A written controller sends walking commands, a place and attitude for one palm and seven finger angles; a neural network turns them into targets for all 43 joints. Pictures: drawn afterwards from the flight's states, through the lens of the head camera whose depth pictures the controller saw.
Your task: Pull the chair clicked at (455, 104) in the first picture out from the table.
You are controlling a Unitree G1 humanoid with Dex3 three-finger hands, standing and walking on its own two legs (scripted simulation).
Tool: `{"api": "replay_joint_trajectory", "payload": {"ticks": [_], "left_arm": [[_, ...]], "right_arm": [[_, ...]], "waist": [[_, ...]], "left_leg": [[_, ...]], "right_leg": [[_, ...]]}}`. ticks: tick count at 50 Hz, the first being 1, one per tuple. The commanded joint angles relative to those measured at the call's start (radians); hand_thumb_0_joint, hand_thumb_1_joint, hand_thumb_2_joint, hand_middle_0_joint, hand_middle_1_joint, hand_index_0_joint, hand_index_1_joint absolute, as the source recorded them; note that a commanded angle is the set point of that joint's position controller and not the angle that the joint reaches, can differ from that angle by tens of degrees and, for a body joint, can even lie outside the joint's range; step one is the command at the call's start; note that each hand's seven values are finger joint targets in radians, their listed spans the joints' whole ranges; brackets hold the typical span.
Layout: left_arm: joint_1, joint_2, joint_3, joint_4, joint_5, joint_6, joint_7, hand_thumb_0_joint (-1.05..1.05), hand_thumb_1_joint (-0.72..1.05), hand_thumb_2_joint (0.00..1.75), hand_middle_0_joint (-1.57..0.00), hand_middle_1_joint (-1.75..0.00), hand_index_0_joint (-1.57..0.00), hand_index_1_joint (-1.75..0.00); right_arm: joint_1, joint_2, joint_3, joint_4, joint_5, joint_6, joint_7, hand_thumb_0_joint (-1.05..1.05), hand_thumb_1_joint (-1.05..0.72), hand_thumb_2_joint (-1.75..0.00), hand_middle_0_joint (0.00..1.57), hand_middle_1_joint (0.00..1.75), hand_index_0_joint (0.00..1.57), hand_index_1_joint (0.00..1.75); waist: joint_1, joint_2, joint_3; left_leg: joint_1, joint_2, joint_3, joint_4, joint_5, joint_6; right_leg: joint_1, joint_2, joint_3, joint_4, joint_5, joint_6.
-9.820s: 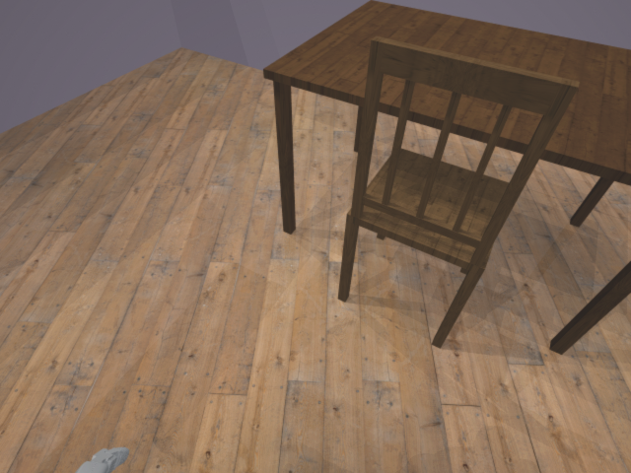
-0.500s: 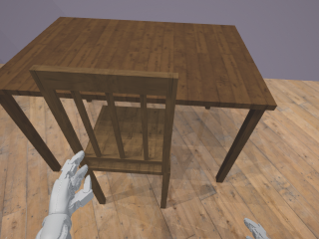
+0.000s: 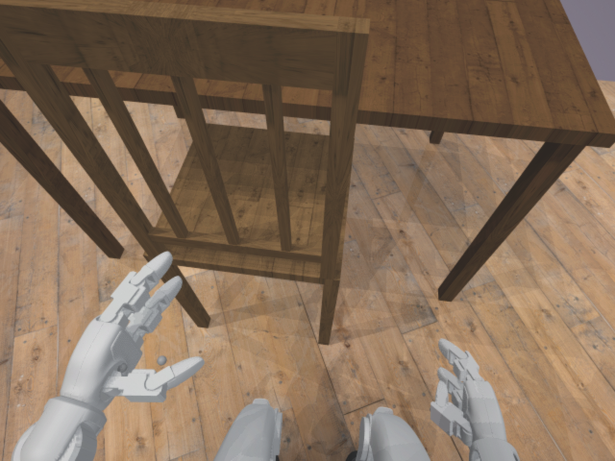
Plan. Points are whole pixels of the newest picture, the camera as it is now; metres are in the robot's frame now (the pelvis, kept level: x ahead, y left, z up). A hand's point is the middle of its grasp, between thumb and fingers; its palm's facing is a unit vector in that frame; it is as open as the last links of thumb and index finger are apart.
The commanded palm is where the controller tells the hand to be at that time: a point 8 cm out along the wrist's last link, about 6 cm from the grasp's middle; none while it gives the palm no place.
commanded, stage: raise the hand toward the chair's back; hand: left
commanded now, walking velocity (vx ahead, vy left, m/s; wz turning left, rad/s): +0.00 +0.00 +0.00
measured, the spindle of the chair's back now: (214, 178) +0.48 +0.18 +0.05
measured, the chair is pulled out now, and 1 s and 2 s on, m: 0.00 0.00 0.00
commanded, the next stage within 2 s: aim the fingers beside a spindle in 1.36 s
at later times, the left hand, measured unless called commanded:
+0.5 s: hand (119, 335) +0.24 +0.22 +0.07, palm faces -0.02 -1.00 -0.05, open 16.1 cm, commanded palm +0.21 +0.28 +0.06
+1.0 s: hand (119, 311) +0.27 +0.24 +0.06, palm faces -0.09 -1.00 -0.05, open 16.9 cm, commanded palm +0.24 +0.29 +0.07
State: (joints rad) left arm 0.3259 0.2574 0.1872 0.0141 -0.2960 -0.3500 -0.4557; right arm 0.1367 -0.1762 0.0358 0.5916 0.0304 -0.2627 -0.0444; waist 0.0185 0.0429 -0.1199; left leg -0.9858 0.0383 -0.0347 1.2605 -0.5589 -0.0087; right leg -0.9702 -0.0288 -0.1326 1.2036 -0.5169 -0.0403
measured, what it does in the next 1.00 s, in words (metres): stands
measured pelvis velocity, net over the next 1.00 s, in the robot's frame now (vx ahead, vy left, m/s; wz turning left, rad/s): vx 0.02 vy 0.04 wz -0.02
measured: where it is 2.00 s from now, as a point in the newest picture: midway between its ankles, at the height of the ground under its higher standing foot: outside the picture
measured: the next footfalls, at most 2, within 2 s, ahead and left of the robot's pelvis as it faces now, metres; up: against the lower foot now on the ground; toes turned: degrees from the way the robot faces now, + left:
none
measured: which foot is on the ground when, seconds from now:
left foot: down 0.00-1.00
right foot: down 0.00-1.00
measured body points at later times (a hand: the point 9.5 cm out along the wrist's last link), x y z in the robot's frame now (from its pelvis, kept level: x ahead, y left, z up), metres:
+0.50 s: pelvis +0.01 +0.02 +0.02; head +0.08 +0.04 +0.46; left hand +0.23 +0.28 +0.08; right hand +0.21 -0.22 -0.04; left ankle +0.03 +0.12 -0.63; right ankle +0.04 -0.10 -0.63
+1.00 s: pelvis +0.02 +0.04 +0.03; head +0.09 +0.05 +0.47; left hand +0.27 +0.29 +0.07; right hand +0.18 -0.21 -0.04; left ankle +0.03 +0.12 -0.63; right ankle +0.04 -0.10 -0.63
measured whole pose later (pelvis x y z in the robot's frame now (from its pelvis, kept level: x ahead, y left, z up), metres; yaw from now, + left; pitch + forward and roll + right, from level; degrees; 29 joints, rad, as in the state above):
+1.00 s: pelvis +0.02 +0.04 +0.03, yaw -1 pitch +15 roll -3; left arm 0.29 0.30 0.23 0.06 -0.28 -0.30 -0.34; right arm 0.25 -0.25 0.02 0.54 0.02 -0.21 -0.04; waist -0.03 0.02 -0.13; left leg -0.85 0.02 0.01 1.12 -0.53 0.04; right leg -0.83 -0.04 -0.09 1.03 -0.46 0.02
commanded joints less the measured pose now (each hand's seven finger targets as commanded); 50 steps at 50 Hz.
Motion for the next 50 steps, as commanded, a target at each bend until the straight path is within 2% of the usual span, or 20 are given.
{"api": "replay_joint_trajectory", "payload": {"ticks": [1,4,7,10,13,15,17,19,20,22,25,27,31,35,38,39,41,46,49,50], "left_arm": [[0.194,0.146,0.210,-0.257,-0.070,0.038,0.074,0.00,0.01,0.52,-0.11,-0.16,-0.11,-0.16],[0.190,0.124,0.204,-0.286,-0.056,-0.043,0.161,0.00,-0.06,0.49,-0.10,-0.15,-0.10,-0.15],[0.133,0.068,0.105,-0.226,-0.008,-0.122,0.176,0.00,-0.13,0.46,-0.10,-0.14,-0.10,-0.14],[0.087,0.044,0.021,-0.173,0.017,-0.144,0.131,0.00,-0.20,0.43,-0.09,-0.13,-0.09,-0.13],[0.062,0.106,0.043,-0.203,0.005,-0.139,0.080,0.00,-0.27,0.40,-0.08,-0.12,-0.08,-0.12],[0.048,0.158,0.096,-0.282,-0.005,-0.138,0.080,0.00,-0.31,0.38,-0.08,-0.11,-0.08,-0.11],[0.053,0.174,0.131,-0.338,-0.018,-0.139,0.108,0.00,-0.36,0.36,-0.07,-0.10,-0.07,-0.10],[0.081,0.183,0.168,-0.332,-0.026,-0.129,0.149,0.00,-0.41,0.34,-0.07,-0.09,-0.07,-0.09],[0.094,0.140,0.140,-0.322,-0.026,-0.123,0.164,0.00,-0.43,0.33,-0.07,-0.09,-0.07,-0.09],[0.081,0.118,0.121,-0.275,-0.019,-0.102,0.185,0.00,-0.48,0.31,-0.06,-0.08,-0.06,-0.08],[0.060,0.085,0.059,-0.173,0.015,-0.056,0.172,0.00,-0.50,0.30,-0.06,-0.08,-0.06,-0.08],[0.025,0.098,0.038,-0.156,0.032,-0.036,0.150,0.00,-0.50,0.30,-0.06,-0.08,-0.06,-0.08],[-0.056,0.165,0.084,-0.223,0.018,-0.041,0.122,0.00,-0.50,0.30,-0.06,-0.08,-0.06,-0.08],[-0.080,0.189,0.141,-0.274,-0.008,-0.089,0.148,0.00,-0.50,0.30,-0.06,-0.08,-0.06,-0.08],[-0.084,0.162,0.127,-0.224,-0.008,-0.099,0.157,0.00,-0.50,0.30,-0.06,-0.08,-0.06,-0.08],[-0.068,0.164,0.131,-0.177,0.001,-0.086,0.157,0.00,-0.50,0.30,-0.06,-0.08,-0.06,-0.08],[-0.075,0.147,0.101,-0.140,0.009,-0.061,0.141,0.00,-0.50,0.30,-0.06,-0.08,-0.06,-0.08],[-0.073,0.165,0.106,-0.138,0.001,-0.008,0.104,0.00,-0.50,0.30,-0.06,-0.08,-0.06,-0.08],[-0.074,0.201,0.152,-0.185,-0.014,-0.031,0.123,0.00,-0.50,0.30,-0.06,-0.08,-0.06,-0.08],[-0.079,0.188,0.148,-0.210,-0.021,-0.049,0.132,0.00,-0.50,0.30,-0.06,-0.08,-0.06,-0.08]], "right_arm": [[-0.040,-0.147,-0.117,-0.207,0.012,-0.038,-0.016,0.00,-0.90,-0.90,0.20,0.30,0.20,0.30],[-0.030,-0.124,-0.117,-0.181,-0.003,-0.040,-0.006,0.00,-0.90,-0.90,0.20,0.30,0.20,0.30],[-0.006,-0.139,-0.116,-0.149,-0.008,-0.041,0.001,0.00,-0.90,-0.90,0.20,0.30,0.20,0.30],[0.006,-0.171,-0.111,-0.148,-0.005,-0.047,-0.003,0.00,-0.90,-0.90,0.20,0.30,0.20,0.30],[0.021,-0.199,-0.111,-0.168,0.005,-0.058,-0.016,0.00,-0.90,-0.90,0.20,0.30,0.20,0.30],[0.028,-0.203,-0.112,-0.177,0.003,-0.060,-0.021,0.00,-0.90,-0.90,0.20,0.30,0.20,0.30],[0.025,-0.194,-0.109,-0.182,0.001,-0.057,-0.020,0.00,-0.90,-0.90,0.20,0.30,0.20,0.30],[0.020,-0.184,-0.110,-0.178,-0.001,-0.046,-0.017,0.00,-0.90,-0.90,0.20,0.30,0.20,0.30],[0.022,-0.178,-0.106,-0.182,0.000,-0.039,-0.015,0.00,-0.90,-0.90,0.20,0.30,0.20,0.30],[0.016,-0.179,-0.101,-0.182,-0.001,-0.024,-0.010,0.00,-0.90,-0.90,0.20,0.30,0.20,0.30],[0.019,-0.192,-0.093,-0.189,0.001,-0.005,-0.008,0.00,-0.90,-0.90,0.20,0.30,0.20,0.30],[0.027,-0.206,-0.089,-0.202,0.003,-0.002,-0.010,0.00,-0.90,-0.90,0.20,0.30,0.20,0.30],[0.045,-0.216,-0.081,-0.218,-0.002,-0.011,-0.017,0.00,-0.90,-0.90,0.20,0.30,0.20,0.30],[0.056,-0.207,-0.074,-0.204,-0.011,-0.022,-0.015,0.00,-0.90,-0.90,0.20,0.30,0.20,0.30],[0.056,-0.208,-0.073,-0.188,-0.011,-0.020,-0.009,0.00,-0.90,-0.90,0.20,0.30,0.20,0.30],[0.055,-0.211,-0.075,-0.183,-0.010,-0.015,-0.008,0.00,-0.90,-0.90,0.20,0.30,0.20,0.30],[0.060,-0.220,-0.076,-0.184,-0.004,-0.012,-0.007,0.00,-0.90,-0.90,0.20,0.30,0.20,0.30],[0.066,-0.232,-0.081,-0.201,0.001,-0.008,-0.008,0.00,-0.90,-0.90,0.20,0.30,0.20,0.30],[0.067,-0.227,-0.083,-0.197,-0.006,-0.014,-0.006,0.00,-0.90,-0.90,0.20,0.30,0.20,0.30],[0.074,-0.221,-0.083,-0.195,-0.008,-0.015,-0.003,0.00,-0.90,-0.90,0.20,0.30,0.20,0.30]], "waist": [[0.051,-0.071,-0.414],[0.050,-0.076,-0.353],[-0.014,-0.066,-0.221],[-0.060,-0.048,-0.158],[-0.054,-0.007,-0.210],[-0.030,0.037,-0.300],[-0.006,0.071,-0.336],[0.004,0.069,-0.334],[-0.003,0.063,-0.306],[-0.018,0.055,-0.243],[-0.045,0.022,-0.153],[-0.054,0.006,-0.141],[-0.045,0.027,-0.227],[-0.026,0.058,-0.281],[-0.034,0.070,-0.242],[-0.039,0.043,-0.231],[-0.049,0.049,-0.207],[-0.040,0.030,-0.248],[-0.029,0.021,-0.279],[-0.029,0.028,-0.291]], "left_leg": [[0.177,-0.046,0.004,-0.207,0.382,0.031],[0.171,-0.038,-0.004,-0.217,0.408,0.022],[0.154,-0.031,-0.002,-0.209,0.343,0.025],[0.140,-0.030,-0.002,-0.203,0.255,0.032],[0.167,-0.032,-0.003,-0.217,0.211,0.036],[0.227,-0.032,-0.007,-0.231,0.267,0.037],[0.280,-0.031,-0.017,-0.255,0.326,0.031],[0.299,-0.029,-0.021,-0.267,0.357,0.027],[0.306,-0.029,-0.023,-0.278,0.360,0.024],[0.279,-0.029,-0.024,-0.290,0.316,0.020],[0.231,-0.026,-0.024,-0.306,0.235,0.022],[0.223,-0.025,-0.028,-0.317,0.199,0.024],[0.284,-0.024,-0.034,-0.319,0.250,0.024],[0.344,-0.020,-0.048,-0.321,0.347,0.010],[0.338,-0.016,-0.055,-0.329,0.339,0.000],[0.322,-0.015,-0.050,-0.327,0.326,0.006],[0.311,-0.014,-0.049,-0.338,0.308,0.005],[0.327,-0.017,-0.041,-0.354,0.336,0.011],[0.348,-0.016,-0.039,-0.342,0.410,0.007],[0.358,-0.017,-0.039,-0.341,0.424,0.005]], "right_leg": [[0.433,0.000,0.134,-0.236,0.354,0.030],[0.398,0.008,0.116,-0.216,0.393,0.021],[0.263,0.012,0.095,-0.214,0.286,0.022],[0.168,0.011,0.092,-0.228,0.162,0.020],[0.180,0.007,0.108,-0.253,0.097,0.015],[0.226,0.010,0.096,-0.236,0.152,0.013],[0.252,0.014,0.077,-0.223,0.199,0.011],[0.262,0.022,0.064,-0.224,0.220,0.012],[0.253,0.023,0.052,-0.225,0.221,0.013],[0.233,0.024,0.043,-0.235,0.189,0.014],[0.192,0.023,0.040,-0.258,0.129,0.016],[0.182,0.023,0.042,-0.268,0.105,0.015],[0.219,0.022,0.050,-0.273,0.145,0.012],[0.235,0.027,0.042,-0.256,0.192,0.011],[0.209,0.026,0.033,-0.251,0.175,0.011],[0.208,0.028,0.033,-0.256,0.169,0.014],[0.202,0.025,0.032,-0.263,0.165,0.014],[0.257,0.024,0.038,-0.289,0.194,0.016],[0.285,0.028,0.041,-0.285,0.248,0.016],[0.290,0.027,0.040,-0.282,0.258,0.016]]}}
